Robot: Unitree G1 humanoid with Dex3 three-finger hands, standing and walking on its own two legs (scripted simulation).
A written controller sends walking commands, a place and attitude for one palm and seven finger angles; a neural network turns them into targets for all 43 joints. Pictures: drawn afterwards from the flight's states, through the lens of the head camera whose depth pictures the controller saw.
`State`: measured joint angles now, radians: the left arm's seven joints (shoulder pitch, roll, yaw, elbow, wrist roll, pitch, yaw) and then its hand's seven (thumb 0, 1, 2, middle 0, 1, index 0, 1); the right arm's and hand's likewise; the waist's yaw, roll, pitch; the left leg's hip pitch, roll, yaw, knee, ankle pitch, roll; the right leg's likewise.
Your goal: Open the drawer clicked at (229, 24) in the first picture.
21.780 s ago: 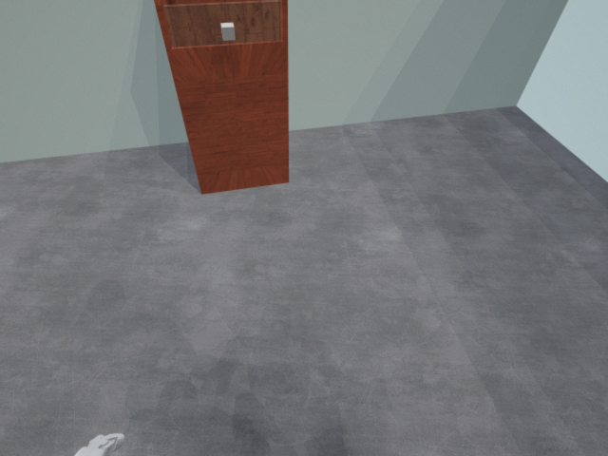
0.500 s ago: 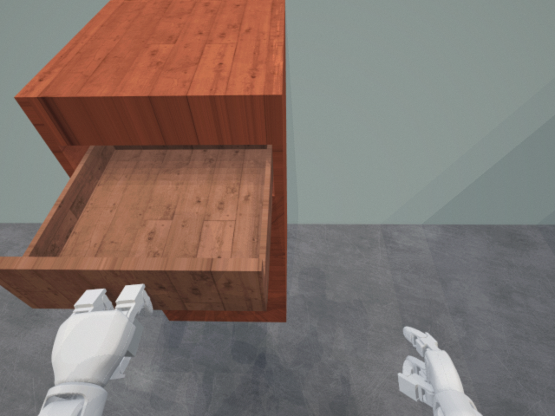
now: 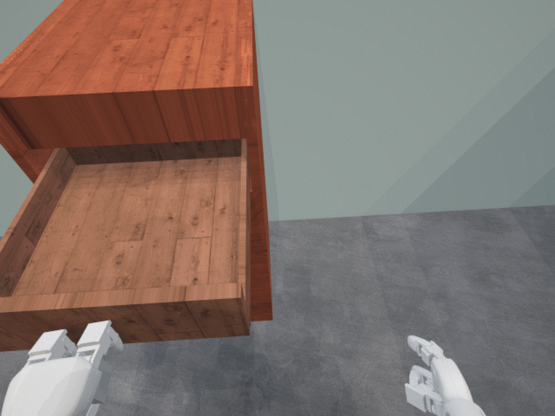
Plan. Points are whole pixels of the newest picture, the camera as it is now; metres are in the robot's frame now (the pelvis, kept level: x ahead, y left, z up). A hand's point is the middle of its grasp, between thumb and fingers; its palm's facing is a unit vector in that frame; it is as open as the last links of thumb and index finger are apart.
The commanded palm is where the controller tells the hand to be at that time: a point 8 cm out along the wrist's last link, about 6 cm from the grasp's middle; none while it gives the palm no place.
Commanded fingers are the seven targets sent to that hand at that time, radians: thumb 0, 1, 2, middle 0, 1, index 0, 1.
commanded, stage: open the thumb to release the handle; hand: left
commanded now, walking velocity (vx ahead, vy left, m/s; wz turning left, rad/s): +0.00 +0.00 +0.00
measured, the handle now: (90, 362) +0.17 +0.26 +0.03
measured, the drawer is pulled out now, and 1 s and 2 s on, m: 0.30 0.29 0.29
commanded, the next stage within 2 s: lift the hand off the handle in 0.52 s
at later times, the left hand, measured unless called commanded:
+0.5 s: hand (84, 393) +0.14 +0.26 +0.02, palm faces +0.00 -0.05 -1.00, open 11.7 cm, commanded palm +0.12 +0.26 +0.08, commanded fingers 0.00 -0.50 0.30 -0.30 -1.20 -0.30 -1.20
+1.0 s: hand (86, 385) +0.15 +0.26 +0.02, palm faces +0.02 -0.04 -1.00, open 13.5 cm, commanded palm +0.13 +0.26 +0.09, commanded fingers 0.00 -0.50 0.30 -0.30 -1.20 -0.30 -1.20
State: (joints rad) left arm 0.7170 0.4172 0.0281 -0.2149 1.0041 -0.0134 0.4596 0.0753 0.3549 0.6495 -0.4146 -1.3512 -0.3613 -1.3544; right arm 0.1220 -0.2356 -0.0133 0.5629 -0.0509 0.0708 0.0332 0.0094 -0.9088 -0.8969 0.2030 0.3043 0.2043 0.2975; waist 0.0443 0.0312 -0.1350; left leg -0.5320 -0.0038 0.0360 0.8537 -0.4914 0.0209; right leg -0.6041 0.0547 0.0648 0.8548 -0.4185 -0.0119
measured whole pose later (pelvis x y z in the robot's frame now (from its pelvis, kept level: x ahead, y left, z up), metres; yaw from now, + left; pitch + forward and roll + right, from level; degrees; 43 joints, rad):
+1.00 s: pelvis -0.02 -0.01 +0.01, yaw +3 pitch +8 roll +0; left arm 0.43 0.40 0.01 -0.02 1.04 -0.04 0.43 0.00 -0.49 0.30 -0.32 -1.20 -0.37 -1.24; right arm 0.09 -0.22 -0.02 0.65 -0.04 0.05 -0.05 0.01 -0.91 -0.90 0.20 0.30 0.20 0.30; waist 0.09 0.05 -0.09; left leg -0.51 -0.02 -0.01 0.80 -0.43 0.00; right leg -0.56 0.04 0.02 0.81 -0.38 -0.03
